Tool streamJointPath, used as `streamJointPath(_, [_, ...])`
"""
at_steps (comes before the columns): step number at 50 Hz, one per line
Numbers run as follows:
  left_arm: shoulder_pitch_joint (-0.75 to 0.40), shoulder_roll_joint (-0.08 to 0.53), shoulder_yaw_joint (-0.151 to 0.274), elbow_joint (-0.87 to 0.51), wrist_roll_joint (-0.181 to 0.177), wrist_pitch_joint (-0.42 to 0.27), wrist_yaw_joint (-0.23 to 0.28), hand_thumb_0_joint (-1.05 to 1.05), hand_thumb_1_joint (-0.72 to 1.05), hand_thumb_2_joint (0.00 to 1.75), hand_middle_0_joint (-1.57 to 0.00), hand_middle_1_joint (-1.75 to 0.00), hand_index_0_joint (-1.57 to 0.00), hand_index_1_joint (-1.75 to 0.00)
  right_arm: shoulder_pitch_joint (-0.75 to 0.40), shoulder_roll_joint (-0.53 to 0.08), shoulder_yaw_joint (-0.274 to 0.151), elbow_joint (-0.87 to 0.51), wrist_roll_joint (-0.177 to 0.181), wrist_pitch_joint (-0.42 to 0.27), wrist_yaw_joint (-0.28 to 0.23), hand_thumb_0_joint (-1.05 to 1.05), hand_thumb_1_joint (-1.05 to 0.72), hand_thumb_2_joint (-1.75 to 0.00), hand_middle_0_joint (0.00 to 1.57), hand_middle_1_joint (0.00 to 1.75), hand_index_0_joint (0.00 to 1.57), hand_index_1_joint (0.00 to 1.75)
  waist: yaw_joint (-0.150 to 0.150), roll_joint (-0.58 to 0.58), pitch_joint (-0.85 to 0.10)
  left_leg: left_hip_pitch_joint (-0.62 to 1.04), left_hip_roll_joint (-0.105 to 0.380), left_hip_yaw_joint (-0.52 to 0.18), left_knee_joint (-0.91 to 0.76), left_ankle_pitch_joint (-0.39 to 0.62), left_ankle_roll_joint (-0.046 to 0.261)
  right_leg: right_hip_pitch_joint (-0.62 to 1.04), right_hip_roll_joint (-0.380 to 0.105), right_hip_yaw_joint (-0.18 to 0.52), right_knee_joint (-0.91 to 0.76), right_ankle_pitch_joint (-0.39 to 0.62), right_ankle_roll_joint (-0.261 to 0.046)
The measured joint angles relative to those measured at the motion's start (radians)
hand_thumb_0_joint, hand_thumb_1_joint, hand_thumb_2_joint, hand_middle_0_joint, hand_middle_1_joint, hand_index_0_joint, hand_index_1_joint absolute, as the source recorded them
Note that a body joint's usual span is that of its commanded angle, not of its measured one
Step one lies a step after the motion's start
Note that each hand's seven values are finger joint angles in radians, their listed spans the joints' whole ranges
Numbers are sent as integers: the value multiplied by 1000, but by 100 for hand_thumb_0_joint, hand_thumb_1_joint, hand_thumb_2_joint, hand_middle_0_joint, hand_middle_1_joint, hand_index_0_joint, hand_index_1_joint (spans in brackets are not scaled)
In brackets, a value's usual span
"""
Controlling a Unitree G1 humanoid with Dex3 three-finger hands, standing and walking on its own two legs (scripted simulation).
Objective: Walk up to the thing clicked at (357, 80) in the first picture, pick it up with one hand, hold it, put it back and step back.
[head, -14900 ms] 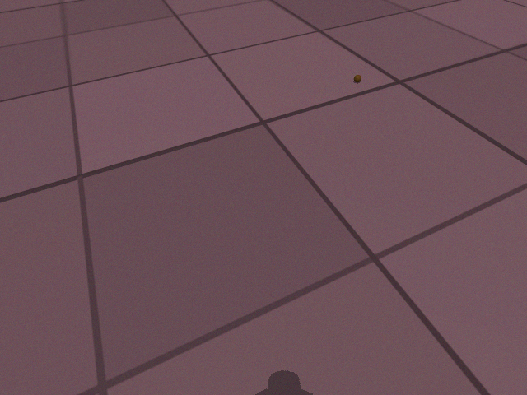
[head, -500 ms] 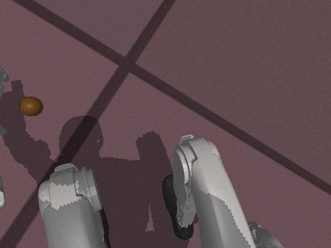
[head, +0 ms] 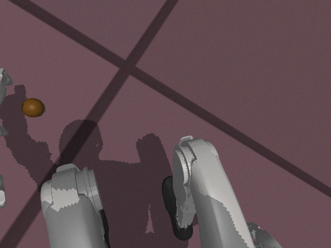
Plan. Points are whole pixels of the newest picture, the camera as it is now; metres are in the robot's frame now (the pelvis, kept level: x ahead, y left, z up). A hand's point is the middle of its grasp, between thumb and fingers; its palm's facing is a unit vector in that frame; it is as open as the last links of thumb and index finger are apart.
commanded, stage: rise first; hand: left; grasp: from above
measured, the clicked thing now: (33, 107) +0.50 +0.28 -0.30
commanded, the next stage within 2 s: approach in 0.14 s
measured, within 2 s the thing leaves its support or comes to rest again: neither
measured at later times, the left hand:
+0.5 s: hand (13, 102) +0.48 +0.29 -0.18, palm faces -0.44 -0.07 -0.90, open 13.0 cm
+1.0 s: hand (9, 104) +0.48 +0.30 -0.18, palm faces -0.49 -0.09 -0.87, open 13.5 cm
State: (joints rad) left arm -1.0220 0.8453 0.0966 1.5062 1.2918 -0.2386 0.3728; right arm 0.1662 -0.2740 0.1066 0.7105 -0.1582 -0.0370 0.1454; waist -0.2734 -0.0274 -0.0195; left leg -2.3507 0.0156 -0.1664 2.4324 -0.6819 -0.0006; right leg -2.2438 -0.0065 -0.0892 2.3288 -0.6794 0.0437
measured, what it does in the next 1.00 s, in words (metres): stands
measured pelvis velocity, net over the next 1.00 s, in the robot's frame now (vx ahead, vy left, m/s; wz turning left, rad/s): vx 0.00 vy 0.00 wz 0.00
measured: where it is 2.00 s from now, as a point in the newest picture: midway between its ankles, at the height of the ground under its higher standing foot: (142, 232)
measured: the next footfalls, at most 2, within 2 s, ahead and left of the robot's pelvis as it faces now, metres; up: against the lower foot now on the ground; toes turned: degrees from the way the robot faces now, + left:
none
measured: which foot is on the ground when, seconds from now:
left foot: down 0.00-1.00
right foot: down 0.00-1.00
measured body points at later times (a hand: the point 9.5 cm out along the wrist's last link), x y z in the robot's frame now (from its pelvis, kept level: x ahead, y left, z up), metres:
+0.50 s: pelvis +0.00 +0.00 -0.01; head +0.25 +0.09 +0.36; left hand +0.50 +0.29 -0.13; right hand +0.04 -0.27 -0.09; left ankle +0.07 +0.13 -0.29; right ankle +0.10 -0.13 -0.29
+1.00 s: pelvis +0.00 +0.00 -0.01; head +0.26 +0.07 +0.35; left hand +0.50 +0.30 -0.13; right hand +0.03 -0.27 -0.10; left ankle +0.07 +0.13 -0.29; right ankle +0.10 -0.13 -0.29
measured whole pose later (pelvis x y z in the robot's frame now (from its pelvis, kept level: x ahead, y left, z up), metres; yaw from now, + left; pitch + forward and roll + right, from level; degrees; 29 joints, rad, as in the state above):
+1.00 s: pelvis +0.00 +0.00 -0.01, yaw +0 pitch +33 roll -9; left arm -1.05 0.82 0.06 1.46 1.21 -0.17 0.29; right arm 0.19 -0.28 0.14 0.69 -0.16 -0.06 0.15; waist -0.29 -0.02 0.03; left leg -2.36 0.02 -0.17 2.45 -0.68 -0.01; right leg -2.26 0.00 -0.09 2.35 -0.67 0.04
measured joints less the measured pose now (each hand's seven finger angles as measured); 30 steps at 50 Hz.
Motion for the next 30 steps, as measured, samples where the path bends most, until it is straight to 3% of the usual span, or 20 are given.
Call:
streamJointPath(14, [-4, 4, 7, 15, -4, 5, 11, 0, -34, 85, -28, -86, -28, -86, 0, -3, 6, 3, -7, -15, 2, 0, -91, -90, 20, 30, 20, 30, -5, 0, 14, -1, 1, 0, 5, 4, -3, -6, 2, 1, 7, 6, 0])
streamJointPath(20, [-30, -2, -32, 45, -5, 5, 12, 0, -34, 85, -26, -88, -27, -87, -1, -1, 15, 8, -13, -24, 1, 0, -90, -90, 20, 30, 20, 30, -11, -6, 14, -8, 2, -2, 8, 5, -5, -14, 4, 0, 10, 9, -1])
streamJointPath(25, [-75, -22, -63, 44, 3, 7, 35, 0, -35, 85, -23, -90, -25, -89, 1, 1, 24, 11, -21, -39, -2, 0, -90, -89, 20, 30, 20, 30, -30, -17, 18, -14, 2, -7, 13, 4, -8, -21, 5, -3, 13, 10, -2])
streamJointPath(30, [-117, -40, -47, 53, 30, 48, 86, 0, -35, 86, -22, -92, -24, -90, 12, -2, 30, -1, -26, -44, 0, 0, -90, -89, 20, 30, 20, 30, -65, -9, 10, -24, 5, -11, 16, -3, -8, -32, 9, -7, 12, 9, -3])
